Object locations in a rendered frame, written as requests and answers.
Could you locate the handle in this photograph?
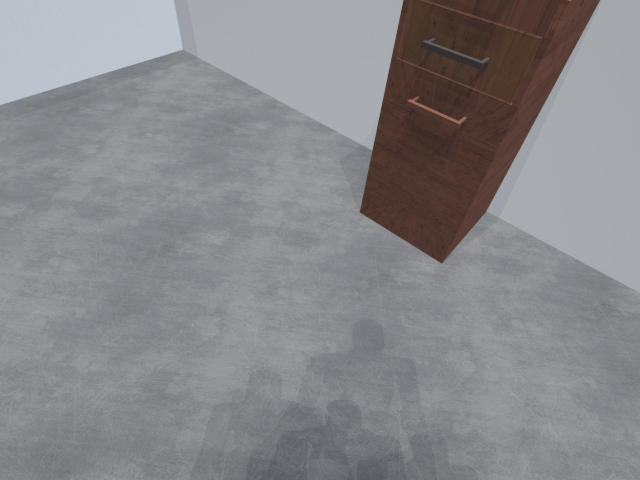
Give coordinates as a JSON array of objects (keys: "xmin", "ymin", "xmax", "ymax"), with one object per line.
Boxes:
[
  {"xmin": 406, "ymin": 99, "xmax": 462, "ymax": 129},
  {"xmin": 421, "ymin": 38, "xmax": 490, "ymax": 70}
]

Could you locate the drawer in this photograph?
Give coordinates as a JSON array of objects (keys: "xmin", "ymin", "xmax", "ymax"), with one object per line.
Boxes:
[{"xmin": 398, "ymin": 0, "xmax": 543, "ymax": 103}]

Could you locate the cabinet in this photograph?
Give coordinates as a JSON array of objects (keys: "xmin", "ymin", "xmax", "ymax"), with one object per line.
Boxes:
[{"xmin": 360, "ymin": 0, "xmax": 600, "ymax": 263}]

